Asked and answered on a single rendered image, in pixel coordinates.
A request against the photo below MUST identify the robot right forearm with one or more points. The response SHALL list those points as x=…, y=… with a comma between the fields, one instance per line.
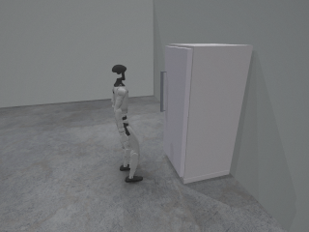
x=119, y=120

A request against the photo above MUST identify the left robot upper arm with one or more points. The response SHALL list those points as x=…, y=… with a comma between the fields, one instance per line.
x=112, y=99

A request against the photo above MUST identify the right robot upper arm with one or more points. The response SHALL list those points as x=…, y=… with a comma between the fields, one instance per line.
x=121, y=92

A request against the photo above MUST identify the handle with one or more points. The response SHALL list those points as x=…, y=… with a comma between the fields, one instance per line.
x=161, y=90

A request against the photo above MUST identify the fridge door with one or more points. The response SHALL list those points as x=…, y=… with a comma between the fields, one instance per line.
x=178, y=62

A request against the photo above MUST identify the right robot thigh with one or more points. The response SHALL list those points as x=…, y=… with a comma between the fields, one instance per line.
x=133, y=140

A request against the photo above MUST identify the robot right hand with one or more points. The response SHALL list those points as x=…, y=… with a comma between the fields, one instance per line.
x=124, y=138

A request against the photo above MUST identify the right robot foot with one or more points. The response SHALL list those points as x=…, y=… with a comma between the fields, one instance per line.
x=134, y=179

